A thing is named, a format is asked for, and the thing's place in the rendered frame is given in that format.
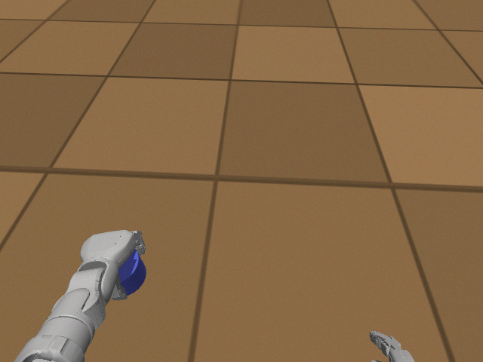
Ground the tin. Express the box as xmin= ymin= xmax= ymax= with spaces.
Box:
xmin=118 ymin=249 xmax=146 ymax=296

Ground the left robot hand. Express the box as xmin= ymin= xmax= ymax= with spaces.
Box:
xmin=80 ymin=230 xmax=146 ymax=300

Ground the left robot arm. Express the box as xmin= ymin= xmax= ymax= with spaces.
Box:
xmin=14 ymin=257 xmax=118 ymax=362

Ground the right robot hand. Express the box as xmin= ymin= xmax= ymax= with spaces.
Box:
xmin=370 ymin=331 xmax=415 ymax=362

